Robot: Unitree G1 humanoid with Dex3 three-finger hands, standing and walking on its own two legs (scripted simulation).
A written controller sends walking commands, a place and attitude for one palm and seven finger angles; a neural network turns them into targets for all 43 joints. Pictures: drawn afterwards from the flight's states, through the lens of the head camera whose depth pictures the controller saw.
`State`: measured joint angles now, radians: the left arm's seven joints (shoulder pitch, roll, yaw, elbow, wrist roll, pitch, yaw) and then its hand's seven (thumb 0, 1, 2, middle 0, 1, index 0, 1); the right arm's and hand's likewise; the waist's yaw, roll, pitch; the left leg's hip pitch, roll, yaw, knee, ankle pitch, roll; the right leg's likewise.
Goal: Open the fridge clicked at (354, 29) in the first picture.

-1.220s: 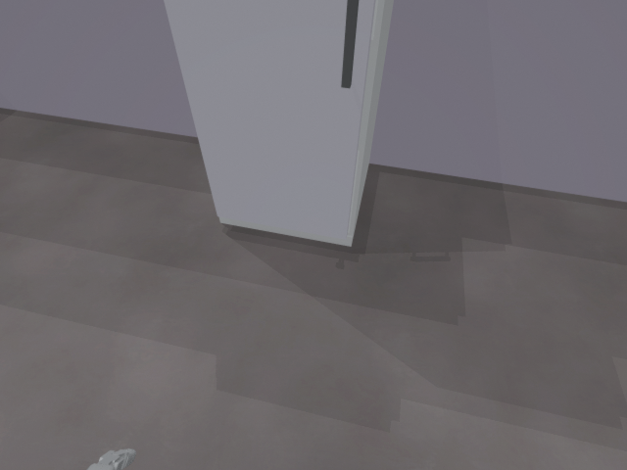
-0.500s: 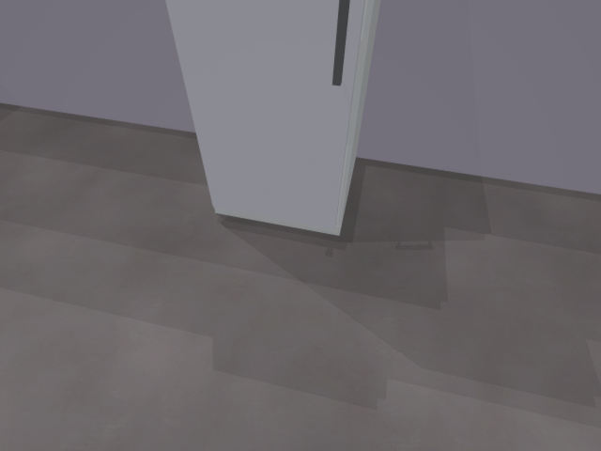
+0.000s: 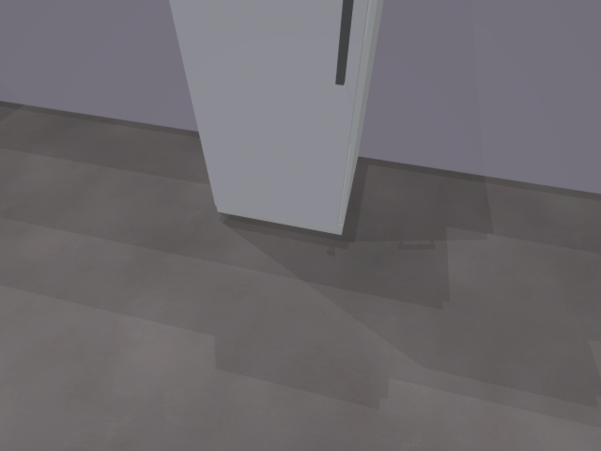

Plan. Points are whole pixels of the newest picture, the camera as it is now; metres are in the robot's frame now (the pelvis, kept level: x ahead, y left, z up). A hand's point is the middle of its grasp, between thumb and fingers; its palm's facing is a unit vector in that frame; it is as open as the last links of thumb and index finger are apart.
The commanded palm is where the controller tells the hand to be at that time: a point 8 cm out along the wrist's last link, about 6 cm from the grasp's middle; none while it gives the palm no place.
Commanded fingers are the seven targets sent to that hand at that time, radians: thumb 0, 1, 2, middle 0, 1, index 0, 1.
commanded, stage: look at it before walking up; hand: right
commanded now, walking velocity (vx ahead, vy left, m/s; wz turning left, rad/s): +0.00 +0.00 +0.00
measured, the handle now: (347, 17) +1.07 -0.05 +0.15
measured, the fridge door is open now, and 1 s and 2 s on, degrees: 0 0 0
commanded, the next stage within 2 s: walk to a spot facing it in 0.22 s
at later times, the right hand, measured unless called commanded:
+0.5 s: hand out of the picture +0.07 -0.24 -0.16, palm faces -0.05 +0.95 -0.32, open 7.4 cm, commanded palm none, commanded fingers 0.00 -0.90 -0.90 0.20 0.30 0.20 0.30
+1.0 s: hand out of the picture +0.05 -0.15 -0.16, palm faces -0.22 +0.95 -0.21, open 7.4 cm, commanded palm none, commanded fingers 0.00 -0.90 -0.90 0.20 0.30 0.20 0.30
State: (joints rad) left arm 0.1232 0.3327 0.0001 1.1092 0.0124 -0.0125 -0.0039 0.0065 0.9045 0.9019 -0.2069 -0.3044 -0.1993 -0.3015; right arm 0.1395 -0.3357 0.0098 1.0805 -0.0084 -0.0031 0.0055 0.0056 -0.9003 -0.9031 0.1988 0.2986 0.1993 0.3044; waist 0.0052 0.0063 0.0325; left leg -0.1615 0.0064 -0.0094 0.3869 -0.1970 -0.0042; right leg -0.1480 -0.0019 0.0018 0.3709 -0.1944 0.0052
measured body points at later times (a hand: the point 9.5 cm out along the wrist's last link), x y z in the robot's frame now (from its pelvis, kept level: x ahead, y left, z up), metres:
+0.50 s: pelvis +0.00 +0.00 +0.00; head +0.01 +0.00 +0.45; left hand +0.08 +0.29 -0.14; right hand +0.08 -0.29 -0.14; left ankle +0.01 +0.12 -0.75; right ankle +0.01 -0.12 -0.75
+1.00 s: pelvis +0.04 +0.03 +0.00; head +0.05 +0.05 +0.45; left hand +0.04 +0.31 -0.14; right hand +0.06 -0.20 -0.14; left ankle -0.01 +0.10 -0.75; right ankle +0.12 -0.11 -0.66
